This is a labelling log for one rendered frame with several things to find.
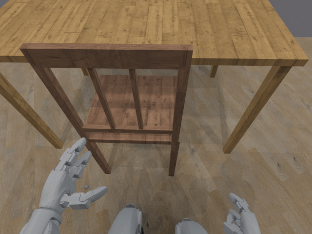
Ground right robot thigh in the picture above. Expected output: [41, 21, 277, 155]
[175, 221, 208, 234]

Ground robot left hand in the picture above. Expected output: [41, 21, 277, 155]
[39, 137, 108, 215]

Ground table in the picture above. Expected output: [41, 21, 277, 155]
[0, 0, 309, 154]

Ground left robot thigh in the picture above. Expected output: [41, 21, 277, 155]
[108, 208, 142, 234]

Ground robot thigh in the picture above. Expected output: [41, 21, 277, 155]
[175, 221, 208, 234]
[108, 208, 142, 234]

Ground chair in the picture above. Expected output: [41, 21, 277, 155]
[19, 43, 193, 176]

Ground robot right hand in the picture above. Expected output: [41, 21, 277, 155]
[223, 193, 261, 234]

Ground left robot forearm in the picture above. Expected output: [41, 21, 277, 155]
[19, 208, 62, 234]

